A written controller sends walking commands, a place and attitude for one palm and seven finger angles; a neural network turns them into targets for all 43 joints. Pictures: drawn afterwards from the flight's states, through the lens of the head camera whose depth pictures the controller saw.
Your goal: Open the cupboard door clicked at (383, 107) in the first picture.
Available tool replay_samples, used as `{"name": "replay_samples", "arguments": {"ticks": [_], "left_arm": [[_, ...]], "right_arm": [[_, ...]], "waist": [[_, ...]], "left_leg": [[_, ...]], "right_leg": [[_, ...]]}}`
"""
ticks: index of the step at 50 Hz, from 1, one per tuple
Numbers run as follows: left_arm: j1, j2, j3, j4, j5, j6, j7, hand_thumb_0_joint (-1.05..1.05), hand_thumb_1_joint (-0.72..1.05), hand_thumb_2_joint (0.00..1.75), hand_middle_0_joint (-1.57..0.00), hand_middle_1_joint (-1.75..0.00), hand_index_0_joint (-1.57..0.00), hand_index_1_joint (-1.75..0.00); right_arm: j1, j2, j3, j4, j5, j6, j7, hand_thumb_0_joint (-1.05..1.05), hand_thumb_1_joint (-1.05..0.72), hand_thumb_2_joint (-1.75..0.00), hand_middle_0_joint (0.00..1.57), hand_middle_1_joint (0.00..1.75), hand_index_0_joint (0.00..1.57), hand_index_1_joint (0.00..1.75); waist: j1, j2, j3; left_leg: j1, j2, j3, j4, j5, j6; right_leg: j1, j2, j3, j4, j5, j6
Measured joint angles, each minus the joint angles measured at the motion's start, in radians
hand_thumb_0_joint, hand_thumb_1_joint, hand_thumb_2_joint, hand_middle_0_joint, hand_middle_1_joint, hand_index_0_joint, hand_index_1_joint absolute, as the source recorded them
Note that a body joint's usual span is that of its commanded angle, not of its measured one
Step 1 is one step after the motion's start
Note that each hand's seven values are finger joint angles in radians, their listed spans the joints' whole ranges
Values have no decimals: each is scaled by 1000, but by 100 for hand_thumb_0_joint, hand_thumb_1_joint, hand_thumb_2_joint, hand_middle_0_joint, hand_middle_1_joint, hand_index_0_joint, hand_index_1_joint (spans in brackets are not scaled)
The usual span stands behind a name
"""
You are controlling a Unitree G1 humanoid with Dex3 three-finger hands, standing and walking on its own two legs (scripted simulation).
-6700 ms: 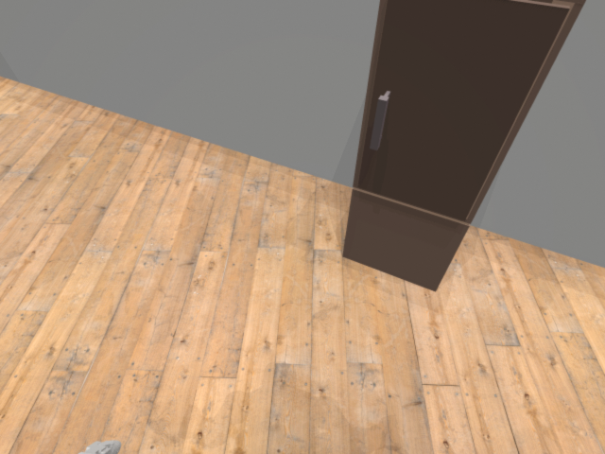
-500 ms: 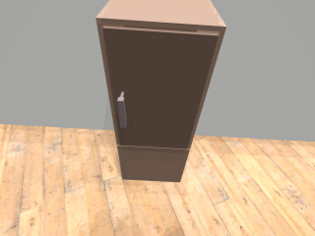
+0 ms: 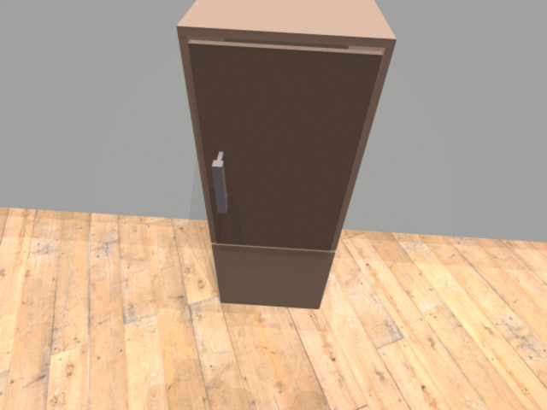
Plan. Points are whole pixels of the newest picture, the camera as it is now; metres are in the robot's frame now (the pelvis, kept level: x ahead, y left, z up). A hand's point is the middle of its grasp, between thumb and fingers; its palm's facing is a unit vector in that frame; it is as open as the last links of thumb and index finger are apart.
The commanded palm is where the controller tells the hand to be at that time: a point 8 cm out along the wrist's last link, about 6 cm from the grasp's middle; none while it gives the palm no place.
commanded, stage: shuffle to correct the standing spot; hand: left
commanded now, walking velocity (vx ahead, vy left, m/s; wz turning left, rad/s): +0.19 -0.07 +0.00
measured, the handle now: (221, 182) +0.62 +0.17 -0.07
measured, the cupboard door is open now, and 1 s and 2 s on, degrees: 0 0 0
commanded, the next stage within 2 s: come to a stop and stand still in 0.42 s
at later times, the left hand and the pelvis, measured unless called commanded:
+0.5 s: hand out of the picture +0.05 +0.13 -0.16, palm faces +0.05 -0.98 -0.20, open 7.3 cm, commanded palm none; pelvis +0.05 -0.04 +0.00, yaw -2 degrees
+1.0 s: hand out of the picture +0.11 +0.15 -0.17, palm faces -0.02 -0.98 -0.22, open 7.4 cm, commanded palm none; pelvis +0.07 -0.03 +0.00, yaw -4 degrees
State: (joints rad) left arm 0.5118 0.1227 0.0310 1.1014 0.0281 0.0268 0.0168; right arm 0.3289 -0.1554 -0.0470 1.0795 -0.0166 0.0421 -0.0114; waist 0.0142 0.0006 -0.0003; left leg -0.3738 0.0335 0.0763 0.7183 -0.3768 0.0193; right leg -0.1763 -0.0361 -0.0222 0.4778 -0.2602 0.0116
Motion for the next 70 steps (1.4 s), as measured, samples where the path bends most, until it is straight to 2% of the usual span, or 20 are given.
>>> {"name": "replay_samples", "arguments": {"ticks": [3, 6, 8, 10, 14, 17, 20, 23, 25, 30, 34, 40, 47, 50, 53, 56, 60, 64, 67, 70], "left_arm": [[13, -23, -4, 21, 1, 5, -3, 1, 91, 90, -20, -30, -20, -30], [-19, -32, -2, 23, 4, 20, -15, 1, 91, 90, -20, -30, -20, -30], [-54, -33, 2, 11, 10, 23, -23, 1, 91, 90, -20, -30, -20, -30], [-93, -30, 8, -12, 10, 14, -27, 1, 91, 90, -20, -30, -20, -30], [-159, -17, 13, -56, 16, 0, -15, 2, 93, 90, -20, -30, -20, -30], [-168, 18, 25, -76, 9, -18, -14, 4, 95, 90, -20, -30, -20, -30], [-178, 27, 31, -83, 4, -40, -2, 3, 95, 90, -20, -30, -19, -30], [-154, 13, 28, -74, 0, -54, 9, 2, 94, 90, -20, -30, -19, -30], [-139, 1, 21, -60, 1, -57, 10, 2, 93, 90, -20, -30, -19, -30], [-127, -25, 4, -35, 5, -59, 0, 1, 92, 90, -20, -30, -19, -30], [-127, -44, -11, -19, -3, -46, 2, 1, 91, 90, -20, -30, -20, -30], [-166, -28, -18, -23, -6, -6, 12, 1, 91, 90, -20, -30, -20, -30], [-242, 23, 16, -93, 2, 29, 6, 1, 91, 90, -20, -30, -20, -30], [-268, 43, 28, -120, 2, 29, 5, 1, 91, 90, -20, -30, -19, -30], [-263, 63, 30, -141, 4, 6, 5, 1, 91, 90, -20, -30, -19, -30], [-254, 46, 16, -121, 7, -3, 11, 1, 91, 90, -19, -30, -19, -30], [-220, 22, -1, -96, 2, -15, 5, 1, 91, 90, -20, -30, -19, -30], [-212, 12, -2, -80, 4, -19, 4, 1, 92, 90, -20, -30, -20, -30], [-212, 17, 0, -68, -1, -20, 3, 1, 93, 90, -20, -30, -20, -30], [-222, 22, 3, -50, -8, -11, 5, 1, 92, 90, -20, -30, -20, -30]], "right_arm": [[19, 2, -2, -16, 2, -31, -2, 1, -91, -90, 20, 30, 20, 30], [18, 20, -1, -19, -7, -57, -14, 1, -91, -90, 20, 30, 20, 30], [23, 30, 2, -13, -9, -66, -18, 0, -91, -90, 20, 30, 20, 30], [30, 35, 5, -3, -11, -69, -18, 0, -91, -90, 20, 30, 20, 30], [38, 39, 4, 12, -15, -64, -15, 0, -91, -90, 20, 30, 20, 30], [47, 42, -2, 15, -16, -53, -12, 1, -91, -90, 20, 30, 20, 30], [42, 32, -7, 18, -9, -29, -5, 1, -91, -90, 20, 30, 20, 30], [21, 12, -14, 11, -12, -12, 10, 1, -91, -90, 20, 30, 20, 30], [5, 2, -19, -6, -13, -18, 15, 1, -91, -90, 20, 30, 20, 30], [-33, -6, -16, -42, -6, -37, 15, 1, -91, -90, 20, 30, 20, 30], [-67, -13, 1, -40, -1, -62, -7, 1, -93, -90, 20, 30, 20, 30], [-141, 22, 22, -32, 9, -58, -32, 1, -94, -90, 20, 30, 20, 30], [-211, 23, 5, -77, -1, -45, -41, 0, -93, -90, 20, 30, 20, 30], [-208, 6, -3, -79, -7, -34, -35, 0, -92, -90, 20, 30, 20, 30], [-179, -8, -9, -72, -6, -17, -20, 0, -92, -90, 20, 30, 20, 30], [-147, -31, -15, -51, -3, 17, -4, 0, -92, -90, 20, 30, 20, 30], [-98, -42, -7, -29, -5, 12, 11, 0, -91, -90, 20, 30, 20, 30], [-53, -44, -1, -19, -1, 1, 9, 1, -91, -90, 20, 30, 20, 30], [-35, -42, 5, -11, 3, -4, 1, 1, -91, -90, 20, 30, 20, 30], [-34, -34, 12, 7, 3, -15, -9, 1, -91, -90, 20, 30, 20, 30]], "waist": [[-12, 7, -13], [-15, -15, -2], [-19, -18, -4], [-23, -9, -10], [-34, 19, -17], [-42, 21, -20], [-25, 36, -14], [-20, 43, -23], [-27, 38, -24], [-19, 20, -7], [1, 19, 16], [22, -54, 52], [0, -17, 97], [-8, 11, 93], [-8, 14, 62], [-10, 52, 39], [-12, 48, 8], [-10, 29, 9], [-6, 20, 17], [-3, 10, 30]], "left_leg": [[57, 9, 12, -99, 5, 3], [57, 6, 43, -97, 113, 28], [77, 5, 60, -135, 120, 31], [99, 6, 62, -190, 143, 28], [130, 19, 54, -258, 174, 15], [120, 32, 49, -207, 131, -4], [28, 39, 9, 30, -44, 1], [-75, 38, -8, 267, -7, 3], [-107, 44, 1, 301, 47, -7], [-74, 53, 21, 93, 79, -21], [42, 49, 16, -169, 196, -14], [82, 7, 64, -201, 163, 26], [56, 29, 80, -231, 210, 22], [39, 41, 73, -224, 223, 8], [4, 36, 67, -170, 201, -12], [-25, 29, 2, -57, 45, -28], [-9, 8, -32, 47, 37, -34], [57, 1, -24, -6, 14, -44], [130, 0, -15, -151, 67, -46], [167, -3, -18, -224, 119, -25]], "right_leg": [[-29, 9, -7, 71, -57, 5], [-128, 2, 3, 289, -157, -19], [-206, -7, -10, 435, -145, -23], [-245, -18, -33, 469, -114, -18], [-210, -25, -68, 303, -101, -10], [-108, -14, -81, 96, -74, -13], [-91, 5, -88, 62, 2, -37], [-54, 19, -96, 14, 10, -43], [-22, 23, -99, -34, 23, -39], [32, 26, -108, -87, 21, -31], [37, 34, -110, -17, -42, -7], [21, -13, -60, 42, -68, 12], [-157, 13, -7, 378, -210, 14], [-150, 8, -12, 321, -182, 11], [-65, -13, -11, 98, -101, -1], [-55, 6, -29, 86, -70, -13], [-11, 10, -22, -5, -10, -20], [7, 3, -26, -38, 6, -19], [-2, -2, -35, -15, -7, -10], [-16, -8, -44, 27, -30, 6]]}}
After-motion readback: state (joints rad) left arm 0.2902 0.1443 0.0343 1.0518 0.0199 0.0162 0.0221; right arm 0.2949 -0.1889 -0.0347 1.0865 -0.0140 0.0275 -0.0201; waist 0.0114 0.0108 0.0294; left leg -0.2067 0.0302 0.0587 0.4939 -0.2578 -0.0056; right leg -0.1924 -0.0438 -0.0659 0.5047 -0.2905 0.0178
